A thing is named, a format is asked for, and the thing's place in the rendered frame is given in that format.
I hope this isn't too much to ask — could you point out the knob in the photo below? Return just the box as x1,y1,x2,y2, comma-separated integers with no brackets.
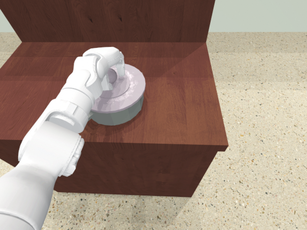
107,68,117,84

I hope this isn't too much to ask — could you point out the table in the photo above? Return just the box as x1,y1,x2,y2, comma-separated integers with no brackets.
0,0,229,197

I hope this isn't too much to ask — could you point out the left robot upper arm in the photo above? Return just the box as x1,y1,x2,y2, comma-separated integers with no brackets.
0,120,84,230

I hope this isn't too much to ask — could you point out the robot left forearm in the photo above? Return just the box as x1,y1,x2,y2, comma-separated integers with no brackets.
18,52,108,161

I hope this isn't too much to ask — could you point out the lid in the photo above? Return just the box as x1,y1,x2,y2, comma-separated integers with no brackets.
91,64,146,114

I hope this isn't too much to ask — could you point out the robot left hand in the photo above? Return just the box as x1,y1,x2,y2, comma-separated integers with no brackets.
83,47,125,91

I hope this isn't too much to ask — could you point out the pot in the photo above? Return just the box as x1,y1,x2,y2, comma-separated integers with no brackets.
88,95,144,126

